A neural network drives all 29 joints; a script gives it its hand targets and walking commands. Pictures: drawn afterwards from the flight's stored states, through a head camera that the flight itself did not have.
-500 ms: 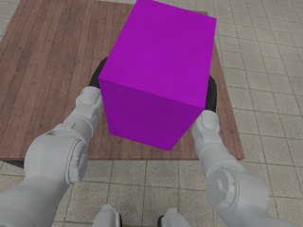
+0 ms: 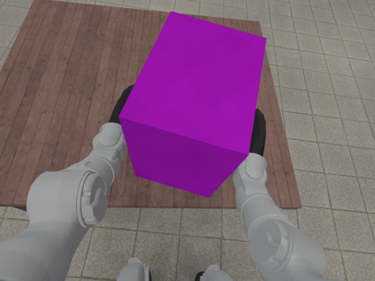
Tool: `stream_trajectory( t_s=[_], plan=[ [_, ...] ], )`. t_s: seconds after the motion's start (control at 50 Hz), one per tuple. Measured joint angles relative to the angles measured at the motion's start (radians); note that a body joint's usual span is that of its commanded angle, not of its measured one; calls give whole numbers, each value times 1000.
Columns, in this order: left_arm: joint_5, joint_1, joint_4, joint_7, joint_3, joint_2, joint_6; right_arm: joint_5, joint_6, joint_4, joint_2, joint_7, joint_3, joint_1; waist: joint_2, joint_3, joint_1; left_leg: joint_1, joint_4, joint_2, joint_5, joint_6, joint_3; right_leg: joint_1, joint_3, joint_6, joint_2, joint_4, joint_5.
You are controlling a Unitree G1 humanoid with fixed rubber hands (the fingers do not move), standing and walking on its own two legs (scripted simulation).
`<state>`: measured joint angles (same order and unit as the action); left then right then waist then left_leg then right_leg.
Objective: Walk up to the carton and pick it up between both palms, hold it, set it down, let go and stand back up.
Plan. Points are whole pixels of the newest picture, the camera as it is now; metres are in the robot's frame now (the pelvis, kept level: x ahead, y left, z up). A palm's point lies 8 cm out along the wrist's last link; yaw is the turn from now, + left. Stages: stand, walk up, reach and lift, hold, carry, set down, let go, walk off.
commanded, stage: reach and lift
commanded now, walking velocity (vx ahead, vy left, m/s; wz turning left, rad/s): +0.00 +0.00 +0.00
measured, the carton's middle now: (192, 116) +0.48 -0.02 +0.00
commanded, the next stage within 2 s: none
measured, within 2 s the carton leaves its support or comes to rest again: neither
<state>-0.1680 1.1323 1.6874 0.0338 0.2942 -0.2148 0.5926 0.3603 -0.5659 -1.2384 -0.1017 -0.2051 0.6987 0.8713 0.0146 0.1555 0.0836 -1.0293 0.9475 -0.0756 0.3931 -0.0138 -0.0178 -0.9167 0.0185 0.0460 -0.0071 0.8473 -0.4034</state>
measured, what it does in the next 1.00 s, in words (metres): stands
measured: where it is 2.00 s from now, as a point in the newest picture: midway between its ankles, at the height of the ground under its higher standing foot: outside the picture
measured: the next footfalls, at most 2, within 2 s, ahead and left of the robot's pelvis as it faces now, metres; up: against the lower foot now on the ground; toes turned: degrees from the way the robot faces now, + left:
none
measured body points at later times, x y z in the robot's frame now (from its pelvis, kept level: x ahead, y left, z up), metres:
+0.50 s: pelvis +0.00 -0.01 +0.00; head +0.16 +0.03 +0.43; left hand +0.48 +0.14 +0.00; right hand +0.42 -0.15 +0.00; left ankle +0.01 +0.10 -0.68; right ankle -0.02 -0.16 -0.68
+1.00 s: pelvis -0.01 +0.00 +0.01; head +0.16 +0.04 +0.42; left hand +0.48 +0.13 +0.00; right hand +0.43 -0.16 +0.00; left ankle +0.01 +0.10 -0.68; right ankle -0.02 -0.16 -0.68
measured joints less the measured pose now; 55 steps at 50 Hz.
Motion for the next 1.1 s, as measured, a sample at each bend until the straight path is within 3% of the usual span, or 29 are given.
stream_trajectory(
  t_s=[0.66,0.88,1.1],
  plan=[
    [-10,-4,3,1,4,3,26,-4,-73,-39,-4,-32,10,-2,6,4,-12,-3,-29,-6,-14,2,5,2,5,-5,-8,-40,21],
    [7,19,18,-16,-27,1,36,-15,-102,-110,39,2,10,35,18,-12,-2,-10,-38,-5,-28,3,17,7,17,-4,-8,-65,39],
    [23,53,14,-27,-86,-1,35,-54,-133,-126,49,-7,-8,53,13,5,-10,-57,-76,-7,-71,11,30,-34,30,-11,-13,-108,80]
  ],
)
